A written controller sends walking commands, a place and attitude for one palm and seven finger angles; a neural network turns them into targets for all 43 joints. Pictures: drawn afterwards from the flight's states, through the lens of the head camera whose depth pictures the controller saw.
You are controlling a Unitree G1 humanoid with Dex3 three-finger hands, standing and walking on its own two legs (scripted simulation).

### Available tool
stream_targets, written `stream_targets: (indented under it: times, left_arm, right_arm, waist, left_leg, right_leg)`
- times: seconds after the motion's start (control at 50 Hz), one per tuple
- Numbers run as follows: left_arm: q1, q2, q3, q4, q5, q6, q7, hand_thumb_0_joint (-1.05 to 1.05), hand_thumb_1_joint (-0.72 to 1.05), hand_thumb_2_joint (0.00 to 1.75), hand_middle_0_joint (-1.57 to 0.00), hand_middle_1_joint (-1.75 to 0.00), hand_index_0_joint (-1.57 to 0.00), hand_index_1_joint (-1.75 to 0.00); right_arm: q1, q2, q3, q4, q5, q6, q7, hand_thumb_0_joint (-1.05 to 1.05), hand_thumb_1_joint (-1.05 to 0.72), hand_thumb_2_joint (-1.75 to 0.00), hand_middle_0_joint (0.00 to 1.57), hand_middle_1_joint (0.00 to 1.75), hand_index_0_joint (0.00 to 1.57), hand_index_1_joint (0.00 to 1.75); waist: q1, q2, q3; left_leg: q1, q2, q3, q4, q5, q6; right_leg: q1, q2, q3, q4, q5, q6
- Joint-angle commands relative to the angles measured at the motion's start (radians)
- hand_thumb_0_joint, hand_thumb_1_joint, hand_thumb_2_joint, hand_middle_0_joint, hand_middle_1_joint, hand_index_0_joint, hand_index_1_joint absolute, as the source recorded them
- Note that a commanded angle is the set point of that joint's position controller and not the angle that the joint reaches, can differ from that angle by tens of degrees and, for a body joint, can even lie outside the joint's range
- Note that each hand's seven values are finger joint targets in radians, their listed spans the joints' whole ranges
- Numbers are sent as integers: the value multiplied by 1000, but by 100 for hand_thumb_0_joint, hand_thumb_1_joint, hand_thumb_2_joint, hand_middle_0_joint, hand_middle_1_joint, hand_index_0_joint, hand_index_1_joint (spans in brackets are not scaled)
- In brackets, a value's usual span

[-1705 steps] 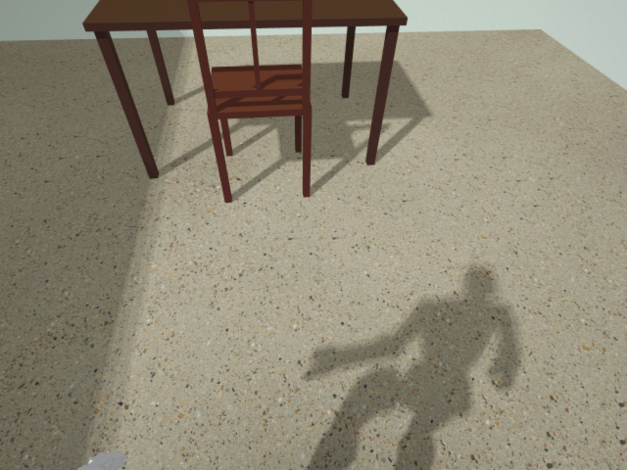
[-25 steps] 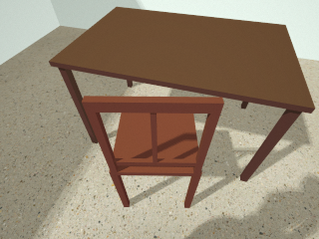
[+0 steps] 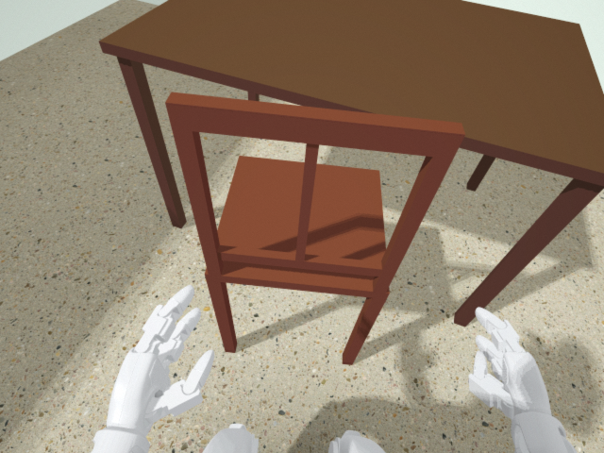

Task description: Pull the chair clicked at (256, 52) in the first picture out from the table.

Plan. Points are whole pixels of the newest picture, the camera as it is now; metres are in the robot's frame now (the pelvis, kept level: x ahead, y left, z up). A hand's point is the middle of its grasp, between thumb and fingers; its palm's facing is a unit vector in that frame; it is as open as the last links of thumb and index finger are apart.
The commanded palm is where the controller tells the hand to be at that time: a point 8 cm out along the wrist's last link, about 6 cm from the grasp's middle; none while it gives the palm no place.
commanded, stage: raise the hand toward the chair's back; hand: left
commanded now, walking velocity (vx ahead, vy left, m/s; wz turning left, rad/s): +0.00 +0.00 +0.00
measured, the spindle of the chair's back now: (305, 208) +0.50 +0.03 +0.01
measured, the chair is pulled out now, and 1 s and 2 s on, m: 0.11 0.11 0.11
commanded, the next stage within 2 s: aim the fingers beside a spindle in 1.68 s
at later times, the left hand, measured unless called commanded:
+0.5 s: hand (141, 348) +0.23 +0.21 +0.03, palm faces +0.08 -1.00 -0.04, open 13.6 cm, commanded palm +0.20 +0.26 +0.03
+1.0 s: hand (128, 339) +0.24 +0.23 +0.03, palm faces +0.00 -1.00 -0.06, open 16.8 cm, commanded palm +0.22 +0.29 +0.04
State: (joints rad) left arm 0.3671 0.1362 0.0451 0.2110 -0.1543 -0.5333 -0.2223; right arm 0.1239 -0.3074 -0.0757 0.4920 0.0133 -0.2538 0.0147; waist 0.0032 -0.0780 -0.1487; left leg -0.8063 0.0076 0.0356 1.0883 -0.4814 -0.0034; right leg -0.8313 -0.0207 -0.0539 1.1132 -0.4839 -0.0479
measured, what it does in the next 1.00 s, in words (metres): stands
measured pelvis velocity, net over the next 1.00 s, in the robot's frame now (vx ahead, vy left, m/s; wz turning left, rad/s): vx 0.01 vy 0.04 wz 0.02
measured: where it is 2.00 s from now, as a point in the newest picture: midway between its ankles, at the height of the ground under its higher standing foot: outside the picture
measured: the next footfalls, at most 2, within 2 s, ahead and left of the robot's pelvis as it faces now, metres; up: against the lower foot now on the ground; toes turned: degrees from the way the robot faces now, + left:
none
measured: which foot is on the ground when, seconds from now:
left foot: down 0.00-1.00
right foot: down 0.00-1.00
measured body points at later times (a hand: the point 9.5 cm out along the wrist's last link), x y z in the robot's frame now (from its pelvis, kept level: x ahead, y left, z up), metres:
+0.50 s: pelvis +0.01 +0.02 -0.01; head +0.08 +0.03 +0.43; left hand +0.22 +0.26 +0.04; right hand +0.16 -0.21 -0.10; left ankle +0.03 +0.12 -0.66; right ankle +0.04 -0.09 -0.66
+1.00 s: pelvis +0.01 +0.04 -0.01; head +0.08 +0.05 +0.44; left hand +0.24 +0.29 +0.03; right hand +0.22 -0.18 -0.07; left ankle +0.03 +0.12 -0.66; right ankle +0.04 -0.09 -0.66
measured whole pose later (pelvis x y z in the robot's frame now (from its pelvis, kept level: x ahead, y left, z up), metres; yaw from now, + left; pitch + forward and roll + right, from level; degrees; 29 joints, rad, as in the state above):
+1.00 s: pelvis +0.01 +0.04 -0.01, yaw +1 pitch +15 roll -3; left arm 0.32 0.26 0.16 0.02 -0.23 -0.30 -0.25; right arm 0.20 -0.23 0.05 0.50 0.02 -0.20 -0.05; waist 0.00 0.03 -0.14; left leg -0.91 0.00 -0.02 1.18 -0.53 0.04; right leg -0.87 -0.02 -0.10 1.10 -0.50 0.00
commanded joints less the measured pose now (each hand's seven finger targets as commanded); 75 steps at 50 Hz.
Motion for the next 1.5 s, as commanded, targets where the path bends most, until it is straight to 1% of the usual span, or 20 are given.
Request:
stream_targets:
  times: [0.0,0.04,0.08,0.16,0.2,0.28,0.34,0.38,0.44,0.48,0.52,0.58,0.68,0.74,0.84,0.9,1.0,1.16,1.3,1.48]
  left_arm:
    - [-98,172,116,-496,-40,-69,75,0,39,68,-15,-22,-15,-22]
    - [-121,170,94,-649,-54,-102,93,0,34,66,-14,-21,-14,-21]
    - [-162,144,30,-690,-47,-120,79,0,29,64,-14,-20,-14,-20]
    - [-140,112,-45,-496,-53,-47,-21,0,20,60,-13,-19,-13,-19]
    - [-79,137,-5,-359,-58,57,-65,0,15,58,-13,-18,-13,-18]
    - [57,226,169,-321,-96,254,-73,0,6,54,-12,-17,-12,-17]
    - [64,206,227,-504,-142,259,8,0,-1,51,-11,-16,-11,-16]
    - [68,210,237,-546,-138,204,71,0,-6,49,-10,-15,-10,-15]
    - [52,152,137,-545,-90,95,104,0,-13,46,-10,-14,-10,-14]
    - [8,129,80,-474,-59,58,88,0,-17,44,-9,-13,-9,-13]
    - [-2,127,54,-418,-54,46,43,0,-22,42,-9,-12,-9,-12]
    - [-4,188,90,-421,-70,80,-14,0,-29,39,-8,-11,-8,-11]
    - [27,284,224,-611,-101,113,34,0,-41,34,-7,-9,-7,-9]
    - [35,215,193,-566,-106,113,76,0,-48,31,-6,-8,-6,-8]
    - [-51,177,119,-374,-71,146,29,0,-50,30,-6,-8,-6,-8]
    - [-94,218,139,-365,-81,168,-33,0,-50,30,-6,-8,-6,-8]
    - [-109,313,256,-529,-131,143,-36,0,-50,30,-6,-8,-6,-8]
    - [-149,256,225,-315,-119,149,-38,0,-50,30,-6,-8,-6,-8]
    - [-113,311,267,-424,-154,173,-76,0,-50,30,-6,-8,-6,-8]
    - [-131,268,238,-316,-114,117,-23,0,-50,30,-6,-8,-6,-8]
  right_arm:
    - [-36,-57,-6,-187,4,-15,-15,0,-90,-90,20,30,20,30]
    - [10,-47,6,-166,-1,-22,-33,0,-90,-90,20,30,20,30]
    - [32,-57,23,-126,-4,-35,-45,0,-90,-90,20,30,20,30]
    - [33,-71,41,-74,5,-60,-74,0,-90,-90,20,30,20,30]
    - [35,-72,43,-72,17,-48,-84,0,-90,-90,20,30,20,30]
    - [-30,-62,33,-133,34,-12,-94,0,-90,-90,20,30,20,30]
    - [-17,-22,31,-155,25,-2,-86,0,-90,-90,20,30,20,30]
    - [-1,-8,31,-134,15,-9,-80,0,-90,-90,20,30,20,30]
    - [37,-14,28,-93,-3,-22,-60,0,-90,-90,20,30,20,30]
    - [37,-36,27,-80,-4,-25,-60,0,-90,-90,20,30,20,30]
    - [43,-63,24,-77,4,-30,-66,0,-90,-90,20,30,20,30]
    - [50,-87,21,-101,16,-33,-82,0,-90,-90,20,30,20,30]
    - [67,-69,15,-120,14,-25,-85,0,-90,-90,20,30,20,30]
    - [64,-48,23,-110,8,-7,-74,0,-90,-90,20,30,20,30]
    - [53,-76,39,-113,9,13,-72,0,-90,-90,20,30,20,30]
    - [62,-92,41,-131,17,11,-83,0,-90,-90,20,30,20,30]
    - [76,-77,44,-128,9,-7,-88,0,-90,-90,20,30,20,30]
    - [75,-91,44,-81,11,-2,-82,0,-90,-90,20,30,20,30]
    - [85,-96,34,-112,16,-21,-83,0,-90,-90,20,30,20,30]
    - [83,-97,35,-87,9,-14,-70,0,-90,-90,20,30,20,30]
  waist:
    - [37,182,-195]
    - [4,238,-274]
    - [-47,195,-277]
    - [-96,102,-131]
    - [-81,52,-116]
    - [39,32,-244]
    - [73,47,-349]
    - [76,81,-323]
    - [20,102,-251]
    - [-35,58,-148]
    - [-51,78,-106]
    - [-37,108,-168]
    - [32,229,-351]
    - [14,190,-261]
    - [-44,108,-82]
    - [-35,102,-139]
    - [10,193,-310]
    - [-36,137,-137]
    - [0,147,-274]
    - [-27,159,-151]
  left_leg:
    - [-4,-37,-23,-72,8,29]
    - [71,-25,-48,-33,112,38]
    - [91,-4,-76,-6,155,43]
    - [-36,6,-101,15,38,43]
    - [-91,-4,-94,7,-10,37]
    - [-61,-26,-76,-61,55,30]
    - [17,-24,-75,-85,204,25]
    - [42,-14,-87,-91,270,17]
    - [62,-1,-97,-69,308,15]
    - [8,7,-104,-54,213,23]
    - [-24,7,-109,-59,104,20]
    - [-1,1,-106,-80,63,24]
    - [188,5,-122,-118,332,-4]
    - [183,10,-125,-117,396,-14]
    - [34,6,-120,-126,124,7]
    - [47,0,-119,-138,81,15]
    - [182,-2,-120,-135,292,-1]
    - [75,3,-117,-139,167,4]
    - [155,-3,-111,-157,268,7]
    - [80,1,-110,-145,168,9]
  right_leg:
    - [67,-7,121,-194,-85,-1]
    - [80,5,105,-160,57,-2]
    - [17,20,74,-125,111,7]
    - [-51,25,52,-147,-16,18]
    - [-29,18,61,-179,-88,22]
    - [127,7,62,-196,-44,23]
    - [221,9,29,-157,160,23]
    - [205,20,9,-129,236,14]
    - [91,21,-12,-97,245,14]
    - [-2,21,-16,-104,150,18]
    - [-49,17,-13,-114,42,16]
    - [-12,14,-1,-135,10,14]
    - [107,20,-18,-115,188,10]
    - [84,23,-35,-117,228,14]
    - [-3,25,-37,-150,79,16]
    - [31,24,-23,-169,52,15]
    - [133,25,-14,-161,197,10]
    - [47,24,-27,-177,110,15]
    - [163,26,-12,-197,196,15]
    - [65,24,-17,-179,111,13]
